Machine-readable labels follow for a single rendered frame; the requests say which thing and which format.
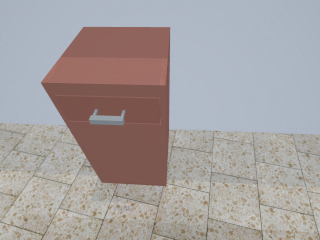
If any drawer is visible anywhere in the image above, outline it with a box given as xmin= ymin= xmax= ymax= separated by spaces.
xmin=55 ymin=95 xmax=161 ymax=124

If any handle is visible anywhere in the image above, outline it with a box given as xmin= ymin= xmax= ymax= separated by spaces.
xmin=89 ymin=109 xmax=126 ymax=126

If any cabinet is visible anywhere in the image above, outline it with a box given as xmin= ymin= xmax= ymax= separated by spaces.
xmin=41 ymin=27 xmax=170 ymax=186

